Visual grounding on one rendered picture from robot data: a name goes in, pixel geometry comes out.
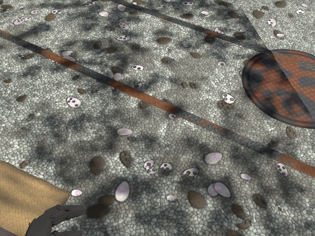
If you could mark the robot left hand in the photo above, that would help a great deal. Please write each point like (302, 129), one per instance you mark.
(42, 226)

